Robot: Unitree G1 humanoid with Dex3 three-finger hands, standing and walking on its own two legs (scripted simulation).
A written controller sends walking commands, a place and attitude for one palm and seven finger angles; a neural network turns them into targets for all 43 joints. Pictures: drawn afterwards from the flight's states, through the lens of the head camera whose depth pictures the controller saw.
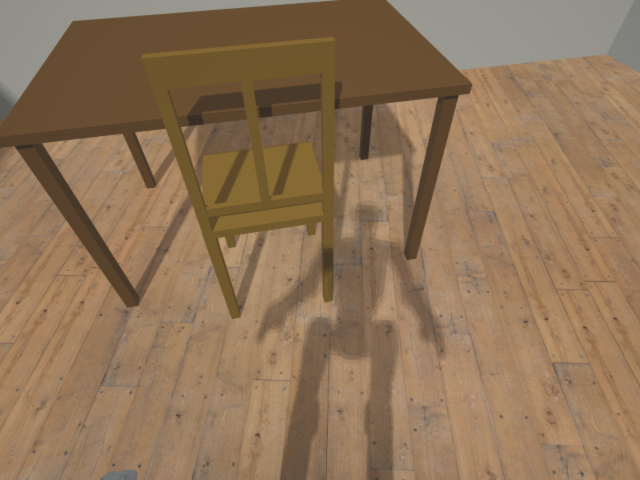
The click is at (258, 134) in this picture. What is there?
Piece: chair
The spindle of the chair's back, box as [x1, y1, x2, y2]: [241, 81, 269, 201]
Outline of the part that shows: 243,81 241,82 257,180 261,201 269,200 252,81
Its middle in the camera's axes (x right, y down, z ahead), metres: -0.16 -0.22 +0.94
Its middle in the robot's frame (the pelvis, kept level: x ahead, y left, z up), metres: +0.84 +0.20 -0.06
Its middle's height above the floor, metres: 0.71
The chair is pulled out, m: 0.00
